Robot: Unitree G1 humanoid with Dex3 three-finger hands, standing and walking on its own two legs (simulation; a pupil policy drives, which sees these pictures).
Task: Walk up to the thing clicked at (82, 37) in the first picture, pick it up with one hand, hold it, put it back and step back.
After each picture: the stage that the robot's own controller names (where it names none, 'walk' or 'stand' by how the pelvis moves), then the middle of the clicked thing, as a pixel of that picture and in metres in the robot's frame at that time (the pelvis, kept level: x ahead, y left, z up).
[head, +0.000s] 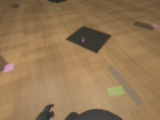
stand; (83, 39) +1.78 +0.28 -0.72
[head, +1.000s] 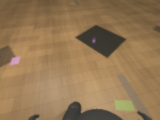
walk; (94, 40) +1.64 +0.09 -0.69
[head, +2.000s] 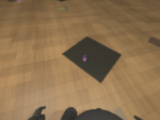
walk; (84, 58) +1.09 +0.10 -0.71
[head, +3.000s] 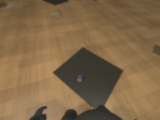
walk; (79, 78) +0.64 +0.13 -0.72
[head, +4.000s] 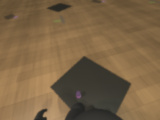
stand; (78, 94) +0.39 +0.20 -0.70
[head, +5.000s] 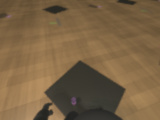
stand; (73, 100) +0.33 +0.19 -0.72
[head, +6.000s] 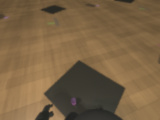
stand; (73, 101) +0.32 +0.20 -0.73
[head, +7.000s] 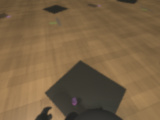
stand; (74, 101) +0.32 +0.19 -0.73
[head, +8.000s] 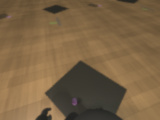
stand; (74, 101) +0.32 +0.19 -0.73
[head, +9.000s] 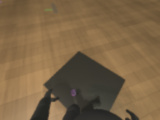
go down; (73, 92) +0.34 +0.19 -0.70
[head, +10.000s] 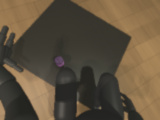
go down; (59, 61) +0.39 +0.26 -0.29
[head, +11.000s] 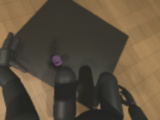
close in; (57, 60) +0.38 +0.27 -0.28
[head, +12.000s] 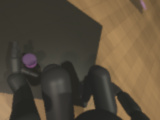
close in; (30, 61) +0.35 +0.30 -0.21
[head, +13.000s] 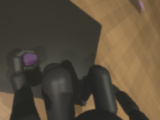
lift; (30, 60) +0.35 +0.30 -0.22
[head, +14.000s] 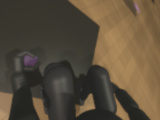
lift; (30, 60) +0.34 +0.30 -0.22
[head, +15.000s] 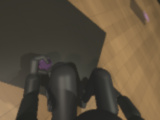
lift; (44, 64) +0.31 +0.26 -0.19
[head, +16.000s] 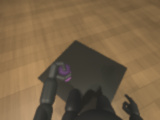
lift; (65, 73) +0.32 +0.18 +0.01
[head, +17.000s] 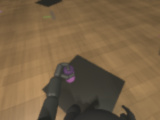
hold; (69, 74) +0.33 +0.17 +0.00
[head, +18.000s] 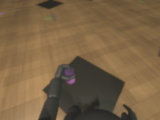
hold; (70, 75) +0.32 +0.17 +0.00
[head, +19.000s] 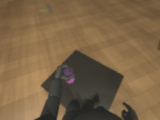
crouch; (69, 75) +0.33 +0.17 -0.04
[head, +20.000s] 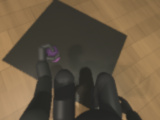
lower; (53, 54) +0.42 +0.26 -0.11
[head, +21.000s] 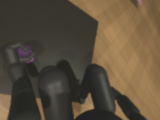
lower; (26, 54) +0.40 +0.31 -0.22
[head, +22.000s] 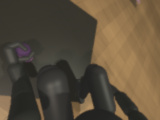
lower; (25, 53) +0.39 +0.31 -0.22
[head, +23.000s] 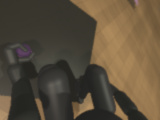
lower; (25, 53) +0.38 +0.31 -0.22
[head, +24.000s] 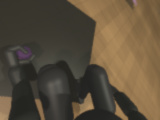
lower; (25, 55) +0.38 +0.31 -0.22
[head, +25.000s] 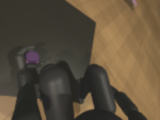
open; (32, 59) +0.36 +0.27 -0.22
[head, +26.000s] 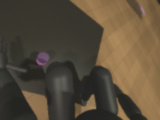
stand; (42, 59) +0.36 +0.26 -0.23
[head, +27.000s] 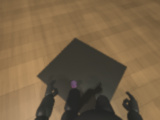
stand; (73, 84) +0.35 +0.17 -0.56
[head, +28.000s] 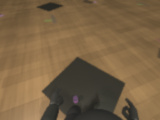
stand; (75, 99) +0.33 +0.17 -0.66
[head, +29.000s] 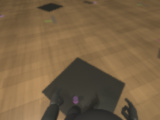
stand; (75, 99) +0.33 +0.17 -0.67
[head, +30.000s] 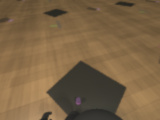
stand; (78, 101) +0.36 +0.15 -0.72
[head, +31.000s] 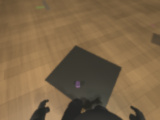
walk; (77, 84) +0.43 +0.15 -0.70
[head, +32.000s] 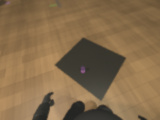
walk; (82, 69) +0.68 +0.17 -0.70
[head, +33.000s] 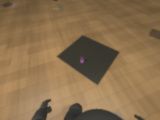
stand; (81, 59) +0.97 +0.21 -0.70
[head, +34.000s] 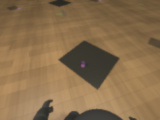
stand; (83, 64) +0.97 +0.17 -0.72
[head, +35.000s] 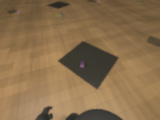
stand; (82, 64) +0.98 +0.18 -0.73
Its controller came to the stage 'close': yes
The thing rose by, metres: 0.71
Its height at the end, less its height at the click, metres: +0.00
